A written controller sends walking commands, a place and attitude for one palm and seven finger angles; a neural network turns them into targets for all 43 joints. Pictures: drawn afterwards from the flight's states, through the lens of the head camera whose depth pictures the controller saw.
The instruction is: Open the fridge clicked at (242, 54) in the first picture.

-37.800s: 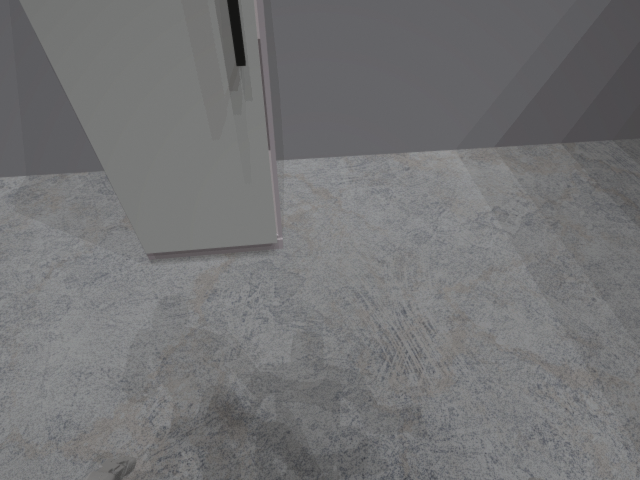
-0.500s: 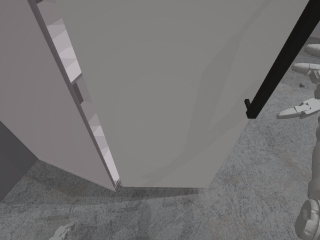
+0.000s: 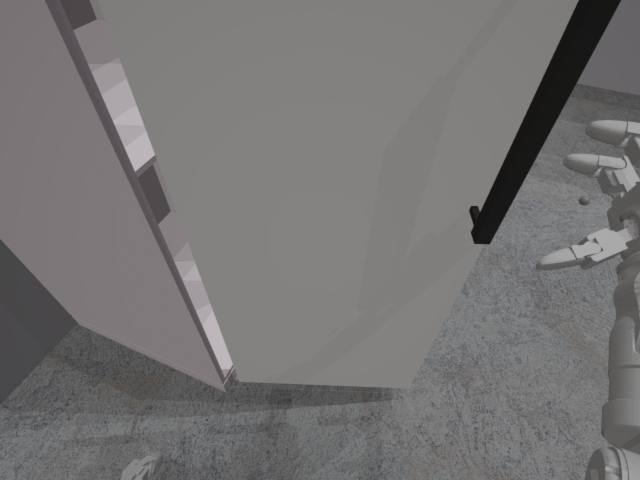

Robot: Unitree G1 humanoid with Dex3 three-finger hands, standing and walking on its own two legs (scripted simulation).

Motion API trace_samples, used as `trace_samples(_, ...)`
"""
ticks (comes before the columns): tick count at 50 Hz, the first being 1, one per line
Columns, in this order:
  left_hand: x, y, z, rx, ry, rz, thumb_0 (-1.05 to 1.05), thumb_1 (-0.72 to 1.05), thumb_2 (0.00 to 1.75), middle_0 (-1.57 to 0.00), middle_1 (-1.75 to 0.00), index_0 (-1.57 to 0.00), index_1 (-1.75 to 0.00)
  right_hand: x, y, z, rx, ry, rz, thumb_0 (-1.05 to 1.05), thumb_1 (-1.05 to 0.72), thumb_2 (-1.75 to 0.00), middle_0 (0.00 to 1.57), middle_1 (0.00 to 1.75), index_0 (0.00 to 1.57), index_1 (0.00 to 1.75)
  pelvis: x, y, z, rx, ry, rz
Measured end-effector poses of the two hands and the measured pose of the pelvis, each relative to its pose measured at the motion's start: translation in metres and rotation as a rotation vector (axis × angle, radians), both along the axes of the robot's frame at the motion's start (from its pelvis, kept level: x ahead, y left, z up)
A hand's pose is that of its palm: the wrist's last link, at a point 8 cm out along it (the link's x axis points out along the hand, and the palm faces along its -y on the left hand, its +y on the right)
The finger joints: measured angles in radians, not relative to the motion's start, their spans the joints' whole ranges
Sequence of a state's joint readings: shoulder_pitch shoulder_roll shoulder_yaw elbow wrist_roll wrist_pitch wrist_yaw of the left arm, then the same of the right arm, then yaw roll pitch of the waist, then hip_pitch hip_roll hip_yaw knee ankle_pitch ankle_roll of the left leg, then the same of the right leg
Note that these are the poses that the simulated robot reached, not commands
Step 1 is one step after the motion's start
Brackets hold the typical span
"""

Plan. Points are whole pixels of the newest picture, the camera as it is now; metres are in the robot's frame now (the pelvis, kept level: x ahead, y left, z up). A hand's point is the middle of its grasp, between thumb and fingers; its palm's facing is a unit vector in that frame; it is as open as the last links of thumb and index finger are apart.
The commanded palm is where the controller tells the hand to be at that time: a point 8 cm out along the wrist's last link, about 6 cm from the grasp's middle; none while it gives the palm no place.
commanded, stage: slip the hand off the handle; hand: right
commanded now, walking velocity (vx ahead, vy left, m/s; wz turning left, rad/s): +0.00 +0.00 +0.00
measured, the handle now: (537, 99) +0.47 -0.18 +0.27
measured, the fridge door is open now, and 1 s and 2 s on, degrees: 69 69 69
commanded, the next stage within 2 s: draw the hand back to the body in 0.68 s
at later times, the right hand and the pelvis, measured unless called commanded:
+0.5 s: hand (603, 258) +0.30 -0.22 +0.20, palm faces +0.18 +0.98 -0.12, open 14.7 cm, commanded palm +0.27 -0.27 +0.21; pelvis -0.02 +0.03 +0.00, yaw -3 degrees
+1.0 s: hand (606, 272) +0.30 -0.23 +0.19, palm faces +0.14 +0.99 -0.02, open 14.7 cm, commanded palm +0.24 -0.27 +0.20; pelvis +0.00 +0.03 +0.01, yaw -2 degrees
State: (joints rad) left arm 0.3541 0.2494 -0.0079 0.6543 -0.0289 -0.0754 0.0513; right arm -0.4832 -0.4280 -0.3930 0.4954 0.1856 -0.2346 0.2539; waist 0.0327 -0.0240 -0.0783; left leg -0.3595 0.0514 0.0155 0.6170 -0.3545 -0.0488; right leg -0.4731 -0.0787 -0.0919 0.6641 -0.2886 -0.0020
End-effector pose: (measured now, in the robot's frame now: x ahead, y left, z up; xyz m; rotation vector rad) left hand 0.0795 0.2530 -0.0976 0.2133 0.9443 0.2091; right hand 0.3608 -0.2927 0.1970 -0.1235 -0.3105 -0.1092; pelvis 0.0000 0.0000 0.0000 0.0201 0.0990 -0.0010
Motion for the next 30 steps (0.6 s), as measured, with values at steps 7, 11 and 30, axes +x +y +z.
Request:
trace_samples(7,0.036,-0.009,0.009,-0.009,-0.11,-0.081,0.01,0.91,0.9,-0.2,-0.3,-0.2,-0.3,-0.038,0.001,0.005,-0.015,-0.036,-0.037,-0.01,0.55,-0.2,0.26,1.15,0.25,1.15,-0.006,0.003,0.001,0.001,-0.032,-0.017)
trace_samples(11,0.057,-0.011,0.016,-0.008,-0.17,-0.123,0.01,0.91,0.9,-0.2,-0.3,-0.2,-0.3,-0.055,0.005,0.006,-0.021,-0.027,-0.038,-0.01,0.55,-0.2,0.26,1.15,0.25,1.15,-0.011,0.008,0.002,0.0,-0.048,-0.033)
trace_samples(30,0.073,0.011,0.021,0.006,-0.241,-0.16,0.01,0.91,0.9,-0.2,-0.3,-0.2,-0.3,-0.09,0.018,0.008,-0.025,-0.011,-0.058,-0.01,0.55,-0.2,0.26,1.15,0.25,1.15,-0.017,0.036,0.003,-0.01,-0.088,-0.054)
